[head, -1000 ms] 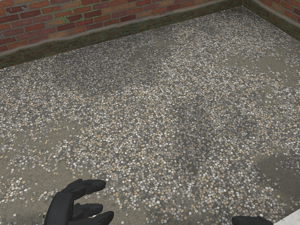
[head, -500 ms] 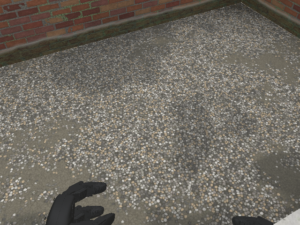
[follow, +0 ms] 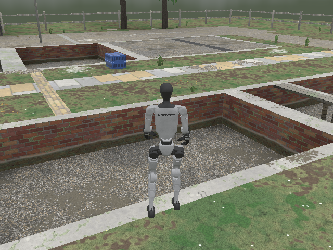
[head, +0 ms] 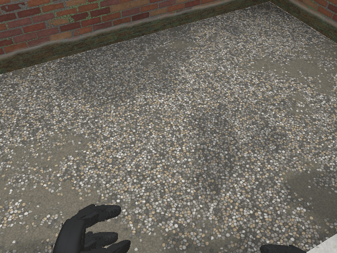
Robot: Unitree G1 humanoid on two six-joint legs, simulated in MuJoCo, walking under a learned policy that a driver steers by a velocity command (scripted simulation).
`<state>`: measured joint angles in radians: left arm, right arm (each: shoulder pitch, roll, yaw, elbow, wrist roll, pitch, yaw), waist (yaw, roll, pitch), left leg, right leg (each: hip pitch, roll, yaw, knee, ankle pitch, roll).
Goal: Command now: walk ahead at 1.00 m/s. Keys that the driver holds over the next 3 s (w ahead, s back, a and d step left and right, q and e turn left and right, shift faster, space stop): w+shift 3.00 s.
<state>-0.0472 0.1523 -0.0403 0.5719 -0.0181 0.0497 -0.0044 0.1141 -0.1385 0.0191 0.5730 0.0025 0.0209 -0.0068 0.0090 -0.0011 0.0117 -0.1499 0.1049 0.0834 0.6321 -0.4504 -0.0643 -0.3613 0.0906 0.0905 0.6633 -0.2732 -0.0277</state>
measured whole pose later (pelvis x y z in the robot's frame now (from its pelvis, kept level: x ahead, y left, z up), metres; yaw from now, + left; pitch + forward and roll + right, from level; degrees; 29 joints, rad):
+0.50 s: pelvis +0.00 +0.00 +0.00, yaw +0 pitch -1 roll +0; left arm -0.05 0.15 -0.04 0.57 -0.02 0.05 -0.01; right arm 0.12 -0.13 0.02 0.57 0.00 0.02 -0.01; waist 0.01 0.00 0.01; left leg -0.15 0.11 0.08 0.63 -0.44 -0.07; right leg -0.36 0.09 0.09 0.66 -0.26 -0.03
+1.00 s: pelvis -0.01 +0.00 +0.00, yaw +0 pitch -2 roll +0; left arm -0.05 0.15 -0.04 0.57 -0.02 0.05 -0.01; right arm 0.12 -0.13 0.02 0.57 0.00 0.02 0.00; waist 0.01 0.00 0.01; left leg -0.16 0.10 0.08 0.63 -0.44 -0.06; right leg -0.37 0.08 0.08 0.65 -0.25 -0.03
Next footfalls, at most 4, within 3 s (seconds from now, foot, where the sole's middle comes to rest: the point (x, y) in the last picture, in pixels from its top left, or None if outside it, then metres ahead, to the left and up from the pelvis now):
none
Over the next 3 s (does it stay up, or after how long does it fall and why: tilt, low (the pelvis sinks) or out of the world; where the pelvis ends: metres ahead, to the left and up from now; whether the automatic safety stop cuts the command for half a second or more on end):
stays up -0.02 0.01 0.00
